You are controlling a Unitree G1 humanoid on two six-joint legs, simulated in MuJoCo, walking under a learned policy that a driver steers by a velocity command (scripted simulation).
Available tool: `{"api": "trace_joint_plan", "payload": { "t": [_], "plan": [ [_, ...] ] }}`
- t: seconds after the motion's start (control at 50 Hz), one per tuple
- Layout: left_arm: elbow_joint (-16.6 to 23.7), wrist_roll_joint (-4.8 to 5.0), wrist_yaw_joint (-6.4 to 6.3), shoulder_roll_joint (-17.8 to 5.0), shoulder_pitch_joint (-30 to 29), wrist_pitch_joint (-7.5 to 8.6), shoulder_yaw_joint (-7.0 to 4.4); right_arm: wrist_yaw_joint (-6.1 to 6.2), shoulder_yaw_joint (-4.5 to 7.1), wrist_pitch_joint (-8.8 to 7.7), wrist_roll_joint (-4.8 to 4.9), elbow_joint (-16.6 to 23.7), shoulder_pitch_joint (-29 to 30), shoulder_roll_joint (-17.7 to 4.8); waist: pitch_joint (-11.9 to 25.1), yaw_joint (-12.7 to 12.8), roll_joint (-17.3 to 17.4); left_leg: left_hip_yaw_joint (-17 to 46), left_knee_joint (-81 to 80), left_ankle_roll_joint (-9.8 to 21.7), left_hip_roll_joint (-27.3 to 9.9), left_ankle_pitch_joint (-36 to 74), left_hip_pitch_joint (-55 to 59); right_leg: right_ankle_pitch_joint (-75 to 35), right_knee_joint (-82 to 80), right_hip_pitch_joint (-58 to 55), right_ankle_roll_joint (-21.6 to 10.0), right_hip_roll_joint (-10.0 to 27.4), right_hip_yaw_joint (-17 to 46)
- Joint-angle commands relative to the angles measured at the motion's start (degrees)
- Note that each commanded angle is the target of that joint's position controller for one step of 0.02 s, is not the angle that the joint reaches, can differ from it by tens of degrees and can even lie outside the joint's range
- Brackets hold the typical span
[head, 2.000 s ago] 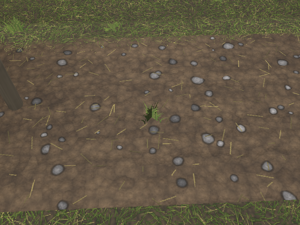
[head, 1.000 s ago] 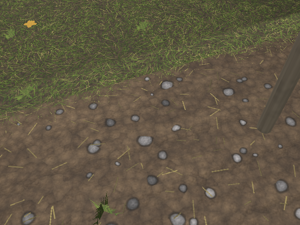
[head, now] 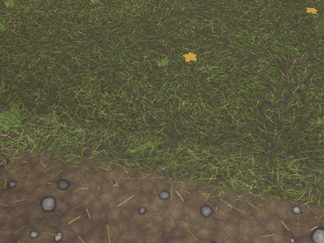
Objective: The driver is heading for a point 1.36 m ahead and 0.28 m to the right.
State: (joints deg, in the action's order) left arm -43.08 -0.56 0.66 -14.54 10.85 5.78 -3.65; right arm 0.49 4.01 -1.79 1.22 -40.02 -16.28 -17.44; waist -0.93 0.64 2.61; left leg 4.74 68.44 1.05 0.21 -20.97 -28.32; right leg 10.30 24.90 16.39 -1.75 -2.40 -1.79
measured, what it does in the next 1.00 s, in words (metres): walks ahead, turning right: left foot, then right foot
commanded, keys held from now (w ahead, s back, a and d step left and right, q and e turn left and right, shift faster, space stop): w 0.12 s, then w+e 0.70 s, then e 0.18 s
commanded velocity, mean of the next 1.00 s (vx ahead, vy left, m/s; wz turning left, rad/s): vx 0.47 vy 0.00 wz -0.29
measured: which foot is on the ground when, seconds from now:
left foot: up 0.00-0.28, down 0.30-0.84, up 0.86-1.00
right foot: down 0.00-0.32, up 0.34-0.80, down 0.82-1.00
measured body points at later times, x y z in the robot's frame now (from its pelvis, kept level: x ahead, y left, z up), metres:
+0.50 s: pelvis +0.26 +0.06 +0.00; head +0.28 +0.07 +0.45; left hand +0.37 +0.34 -0.12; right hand +0.36 -0.22 -0.09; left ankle +0.27 +0.16 -0.74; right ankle +0.23 -0.10 -0.65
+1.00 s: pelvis +0.49 -0.05 +0.00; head +0.53 -0.08 +0.44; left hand +0.72 +0.16 -0.10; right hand +0.52 -0.37 -0.11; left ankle +0.53 +0.12 -0.64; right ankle +0.51 -0.13 -0.74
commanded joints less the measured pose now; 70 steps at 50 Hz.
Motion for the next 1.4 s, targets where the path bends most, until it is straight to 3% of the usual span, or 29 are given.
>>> {"api": "trace_joint_plan", "payload": {
  "t": [0.02, 0.08, 0.2, 0.28, 0.3, 0.32, 0.34, 0.36, 0.42, 0.5, 0.62, 0.72, 0.78, 0.8, 0.82, 0.84, 0.86, 0.88, 0.9, 0.92, 0.96, 1.02, 1.12, 1.2, 1.28, 1.3, 1.32, 1.36, 1.4],
  "plan": [
    [1.09, 0.49, 0.2, -5.67, 1.7, 0.8, -1.1, -0.45, 0.53, -0.92, 0.06, 5.35, 1.25, -2.05, 1.03, -0.22, -8.06, 1.94, -4.68, -0.36, -4.86, 1.9, -10.9, -5.45, -14.09, -8.91, -10.72, 15.57, 16.49],
    [-0.28, 1.04, 0.1, -8.67, 2.29, 0.76, -1.8, -0.82, -0.5, -1.32, -0.81, 6.6, 5.74, -0.9, 0.89, 0.21, -6.56, -0.34, -15.16, -1.04, -6.23, 8.94, -10.68, -11.43, -15.82, -8.7, -11.46, 15.46, 11.62],
    [-3.22, 2.49, 0.21, -11.54, 8.63, -0.78, -1.99, -2.12, -1.13, -2.78, -0.09, 9.22, 16.83, -1.08, -0.82, 3.96, -6.83, -3.93, -33.7, -1.29, -3.26, 18.76, -2.77, -12.07, -14.07, -9.05, -9.31, 14.39, 8.68],
    [-4.17, 2.74, -0.24, -12.77, 9.21, -1.95, -2.06, -2.26, 0.66, -3.53, -0.16, 8.01, 11.26, -4.61, 2.0, -1.29, -7.71, -4.74, -41.96, 1.36, -0.71, 16.33, 10.99, -17.62, -5.21, -10.0, -6.3, 14.79, 9.98],
    [-4.04, 2.36, -0.26, -11.09, 9.36, -1.82, -1.44, -1.66, 2.01, -3.51, -0.74, 6.08, 4.01, -7.27, 6.64, -4.78, -6.77, -3.78, -41.89, 3.0, -1.89, 16.75, 22.74, -20.28, 4.11, -6.35, -4.43, 11.68, 7.58],
    [-1.86, 0.69, -0.24, -6.85, 8.45, -1.42, 0.19, -0.78, 3.3, -3.26, -2.11, 4.99, -6.53, -12.03, 16.01, -9.11, 0.37, 8.47, -39.66, 7.0, -14.34, 19.23, 39.47, -5.39, 22.62, 5.0, -1.6, 7.51, 4.4],
    [-0.81, 1.72, -0.4, -2.52, 14.7, -0.52, 1.45, -0.82, 3.55, -2.54, -2.63, 4.44, -7.97, -14.46, 22.58, -6.16, 14.89, 30.76, -46.13, 14.31, -25.72, 7.63, 50.49, 23.12, 39.43, 22.45, 0.9, 1.38, 3.69],
    [-1.65, 2.9, -0.48, -8.51, 12.36, -0.43, -0.13, -1.02, 2.44, -2.53, -1.95, 4.24, -7.85, -9.47, 18.75, -7.75, 9.14, 32.4, -48.93, 13.94, -23.99, 0.57, 46.77, 22.31, 46.74, 27.86, 1.1, 3.68, 8.43],
    [-0.17, 2.23, -0.69, -8.85, 5.96, -1.41, -1.03, -1.45, 0.55, -3.25, -1.53, 3.53, 1.57, -3.7, 4.92, -3.48, 4.56, 13.41, -53.71, 10.57, -17.62, 9.1, 28.69, 9.76, 44.29, 26.98, 1.3, 8.93, 6.94],
    [0.43, 2.27, -0.48, -5.22, 5.9, -3.83, -0.81, -1.17, 1.02, -4.85, -1.95, 1.65, 5.03, -3.21, 1.17, 0.14, 3.0, 2.38, -59.55, 10.41, -16.29, 19.94, 20.34, 3.08, 40.36, 22.95, 2.54, 10.3, 7.61],
    [3.61, 1.73, 1.2, -3.56, -3.06, -3.83, 0.01, 0.1, 2.2, -4.48, -1.82, -1.28, 3.02, -6.44, -1.8, -2.04, 0.37, -9.56, -60.95, 8.63, -14.91, 23.75, 21.83, -11.93, 22.45, 22.47, 2.3, 9.41, 5.0],
    [7.53, 1.7, 2.65, -4.48, -10.62, -4.02, 0.09, 0.3, 3.27, -3.02, -0.34, -3.79, -0.58, -9.12, -4.25, -4.23, -0.07, -13.3, -58.22, 6.99, -17.35, 25.85, 29.53, -7.6, 13.92, 22.86, -0.67, 8.19, 1.22],
    [8.29, 1.52, 2.88, -6.91, -7.3, -4.38, -1.24, 0.59, 3.96, -1.83, 0.51, -4.12, 0.02, -11.59, -0.32, -0.95, 2.28, -16.03, -47.26, 5.09, -17.23, 50.58, 32.63, 1.23, 12.57, 14.04, -4.02, 3.26, -3.8],
    [6.65, 1.73, 2.67, -8.82, -0.2, -4.5, -2.54, 0.7, 3.93, -1.27, 0.81, -4.0, 0.92, -11.8, 3.49, 3.35, 1.91, -17.82, -37.33, 3.81, -15.61, 57.3, 31.13, 0.52, 9.83, 4.57, -5.73, 0.26, -5.57],
    [3.81, 1.91, 1.84, -12.79, 9.75, -4.83, -4.68, 0.92, 3.23, -1.24, 0.44, -3.75, 0.09, -10.23, 8.74, 7.74, 0.07, -18.91, -23.38, 1.54, -13.08, 52.44, 23.08, -2.36, 7.66, -11.48, -7.93, -1.42, -3.77],
    [3.28, 2.03, 0.5, -19.53, 13.02, -5.3, -6.18, 0.89, 1.33, -1.8, -2.22, -1.42, -1.94, -4.1, 11.9, 5.5, -13.54, -18.79, -2.18, -2.48, -6.75, 13.05, 2.35, -8.64, 5.62, -27.7, -13.8, 12.17, 18.9],
    [6.52, 1.13, 0.94, -21.23, 10.21, -4.29, -5.61, 0.42, 0.03, -3.75, -1.9, 0.81, -3.37, -2.48, 22.33, 2.62, -17.76, -5.31, 12.34, -4.61, 3.14, -16.14, -11.49, -7.28, -4.04, -37.58, -24.43, 23.05, 49.0],
    [7.02, 0.9, 1.5, -16.33, 9.06, -3.53, -4.25, -0.12, 1.21, -4.89, 0.22, 1.52, 3.13, -7.74, 20.03, 5.8, -8.87, 0.69, 13.92, -3.82, -0.31, -12.76, -16.01, -13.59, -5.79, -35.85, -21.21, 21.89, 42.43],
    [6.85, 1.08, 1.43, -13.97, 6.93, -2.96, -3.63, -0.06, 0.95, -5.38, 0.67, 2.31, 5.24, -7.37, 13.33, 4.36, -7.62, -0.23, 10.6, -2.9, -2.29, -8.47, -16.65, -21.19, -4.35, -28.7, -19.09, 19.42, 32.61],
    [7.07, 1.6, 1.22, -12.07, 3.56, -2.9, -3.18, 0.62, 0.99, -5.28, -0.66, 1.25, 5.03, -6.91, 9.15, 1.76, -3.02, -0.44, 5.96, -3.0, -4.85, -4.78, -14.33, -26.06, -3.66, -20.73, -16.33, 16.33, 25.83],
    [8.54, 0.9, 0.52, -10.01, -0.43, -3.36, -2.47, 1.09, 1.74, -3.71, -1.82, 1.0, 4.24, -8.03, 6.64, -1.51, -4.52, -0.45, 1.2, -3.44, -6.34, -1.44, -6.99, -33.01, -5.22, -9.14, -14.59, 13.52, 20.09],
    [8.14, 0.46, -0.45, -11.76, -0.44, -3.49, -3.07, 1.38, 0.98, -1.98, -2.25, 1.0, 3.43, -5.14, 7.25, -2.84, -4.67, -1.66, -5.46, -5.25, -4.34, 2.23, -4.55, -41.45, -5.61, -3.74, -14.76, 11.55, 16.35],
    [7.27, 1.78, -2.46, -12.0, 0.88, -5.82, -3.2, 0.96, -0.01, -1.32, -1.9, 2.57, 10.46, -3.57, 8.64, -0.55, -7.6, -1.08, -21.43, -6.58, -0.94, 14.23, -2.8, -33.08, -3.01, -3.65, -10.73, 8.34, 15.88],
    [6.41, 0.89, -2.75, -9.92, 1.91, -6.53, -2.18, -0.25, -0.21, -1.51, -1.48, 2.37, 12.73, -3.95, 8.43, 1.42, -8.81, -1.01, -29.85, -5.7, -0.99, 16.97, -0.03, -27.32, -0.53, -6.67, -9.83, 10.29, 17.81],
    [4.46, 0.18, -2.07, -5.99, 1.55, -5.35, -0.09, -1.26, -0.08, -2.91, -2.45, 1.45, 10.13, -3.8, 6.79, -0.79, -8.35, -1.58, -44.79, -0.3, -1.78, 27.12, 12.01, -21.93, 4.96, -5.73, -6.61, 9.04, 17.54],
    [4.22, -1.14, -1.93, -5.13, 4.23, -4.61, 0.19, -0.98, 0.21, -3.22, -3.22, 2.07, 10.3, -6.51, 8.33, 1.01, -4.24, 4.93, -43.82, 2.22, -6.99, 46.4, 18.3, -14.4, 8.93, -3.81, -3.87, 5.07, 15.0],
    [2.87, -1.46, -1.9, -4.78, 11.61, -4.21, 0.2, -0.8, 0.12, -2.87, -3.97, 2.43, 11.83, -7.59, 10.89, 5.53, 3.93, 11.51, -40.84, 9.68, -13.11, 57.36, 24.07, 2.39, 12.45, 0.1, -0.41, 0.99, 11.56],
    [2.97, -1.05, -2.44, -8.11, 7.31, -5.45, -0.51, -1.09, -0.81, -1.39, -2.06, 1.65, 10.44, -3.19, 10.17, 2.39, 8.03, 19.55, -44.03, 14.71, -15.13, 42.03, 21.35, 14.64, 13.71, 1.21, 3.31, 0.64, 7.69],
    [3.81, -0.31, -2.39, -7.49, 4.12, -6.88, -0.75, -1.19, 0.14, 0.09, -0.56, 1.29, 8.86, -6.31, 8.42, 1.66, 6.83, 22.49, -47.98, 12.28, -12.5, 10.51, 18.83, 16.83, 10.83, 2.3, 2.68, -0.25, 5.3]
  ]
}}
Next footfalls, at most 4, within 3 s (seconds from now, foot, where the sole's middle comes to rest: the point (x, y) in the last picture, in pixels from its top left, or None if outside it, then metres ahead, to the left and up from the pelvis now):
0.30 left None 0.32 0.16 -0.77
0.82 right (210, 226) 0.55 -0.14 -0.77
1.28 left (181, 178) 0.77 -0.03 -0.77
1.84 left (177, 148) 0.94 -0.02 -0.77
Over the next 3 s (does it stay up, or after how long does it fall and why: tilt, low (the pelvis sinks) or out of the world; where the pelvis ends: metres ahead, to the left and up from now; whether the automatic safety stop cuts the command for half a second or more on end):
stays up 1.32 -0.20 -0.01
